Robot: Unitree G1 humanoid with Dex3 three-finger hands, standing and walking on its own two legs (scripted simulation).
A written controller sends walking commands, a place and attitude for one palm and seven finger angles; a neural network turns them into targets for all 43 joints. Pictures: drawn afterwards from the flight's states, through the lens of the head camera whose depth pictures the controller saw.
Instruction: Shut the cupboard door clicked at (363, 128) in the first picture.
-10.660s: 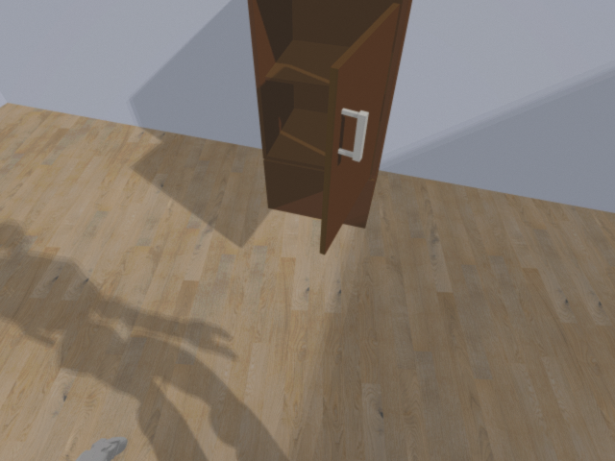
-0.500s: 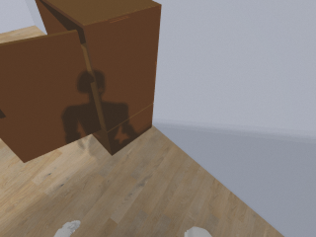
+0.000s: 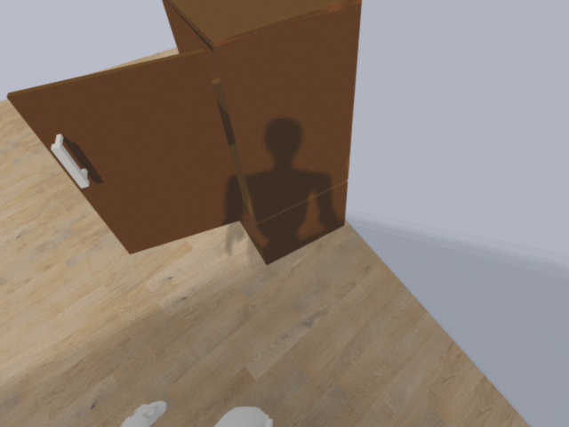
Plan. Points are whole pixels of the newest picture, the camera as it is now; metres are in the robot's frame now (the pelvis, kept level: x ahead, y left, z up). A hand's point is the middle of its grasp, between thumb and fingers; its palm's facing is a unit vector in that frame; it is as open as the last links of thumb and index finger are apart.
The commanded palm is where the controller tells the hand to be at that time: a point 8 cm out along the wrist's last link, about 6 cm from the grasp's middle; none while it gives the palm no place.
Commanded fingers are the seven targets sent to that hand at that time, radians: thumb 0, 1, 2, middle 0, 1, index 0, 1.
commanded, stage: turn to face it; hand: left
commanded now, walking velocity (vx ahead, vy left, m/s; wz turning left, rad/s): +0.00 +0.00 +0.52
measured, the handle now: (71, 161) +0.69 +0.53 -0.04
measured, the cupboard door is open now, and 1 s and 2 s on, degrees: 80 80 80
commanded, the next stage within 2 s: take the last steps up to it in 0.42 s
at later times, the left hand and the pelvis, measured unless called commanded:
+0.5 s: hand out of the picture -0.10 +0.27 -0.18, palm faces +0.31 -0.92 -0.25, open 7.4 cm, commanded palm none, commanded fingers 0.00 0.90 0.90 -0.20 -0.30 -0.20 -0.30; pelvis -0.05 +0.06 +0.00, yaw +13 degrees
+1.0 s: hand out of the picture -0.01 +0.22 -0.15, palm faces +0.34 -0.91 -0.25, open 7.3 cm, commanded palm none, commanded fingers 0.00 0.90 0.90 -0.20 -0.30 -0.20 -0.30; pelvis +0.00 +0.03 +0.00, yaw +17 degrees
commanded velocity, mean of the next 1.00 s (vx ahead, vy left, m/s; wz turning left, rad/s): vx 0.15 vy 0.01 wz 0.21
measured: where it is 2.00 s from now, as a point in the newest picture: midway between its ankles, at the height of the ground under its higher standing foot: (254, 410)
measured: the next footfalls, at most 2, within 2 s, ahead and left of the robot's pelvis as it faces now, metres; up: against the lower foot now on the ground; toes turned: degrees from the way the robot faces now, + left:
left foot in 0.34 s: -0.04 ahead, +0.15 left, +0.00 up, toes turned +13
right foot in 0.86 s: +0.03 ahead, -0.06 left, +0.00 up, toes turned +11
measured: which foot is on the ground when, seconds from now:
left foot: up 0.00-0.32, down 0.34-0.86, up 0.88-1.00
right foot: down 0.00-0.34, up 0.36-0.84, down 0.86-1.00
